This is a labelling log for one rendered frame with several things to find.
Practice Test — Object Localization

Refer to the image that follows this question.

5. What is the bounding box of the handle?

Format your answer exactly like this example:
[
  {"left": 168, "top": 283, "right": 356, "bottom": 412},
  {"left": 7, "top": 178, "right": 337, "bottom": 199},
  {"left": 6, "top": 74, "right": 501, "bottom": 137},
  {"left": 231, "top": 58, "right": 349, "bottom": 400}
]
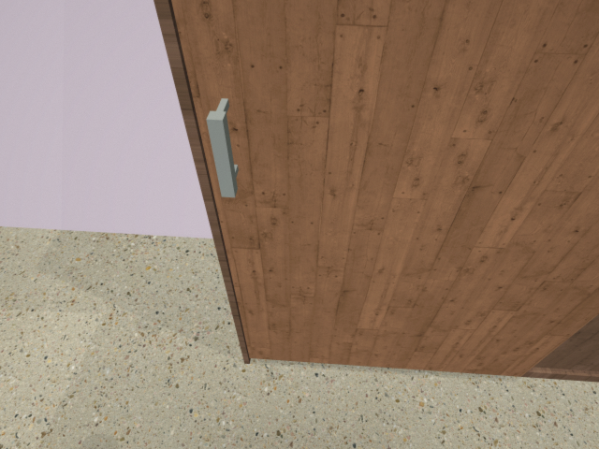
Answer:
[{"left": 206, "top": 98, "right": 239, "bottom": 197}]

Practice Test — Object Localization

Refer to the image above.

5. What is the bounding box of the wardrobe door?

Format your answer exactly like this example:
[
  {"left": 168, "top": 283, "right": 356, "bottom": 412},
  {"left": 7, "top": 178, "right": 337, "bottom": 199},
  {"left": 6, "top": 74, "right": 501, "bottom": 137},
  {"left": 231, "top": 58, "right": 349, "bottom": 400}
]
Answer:
[
  {"left": 171, "top": 0, "right": 599, "bottom": 377},
  {"left": 535, "top": 314, "right": 599, "bottom": 371}
]

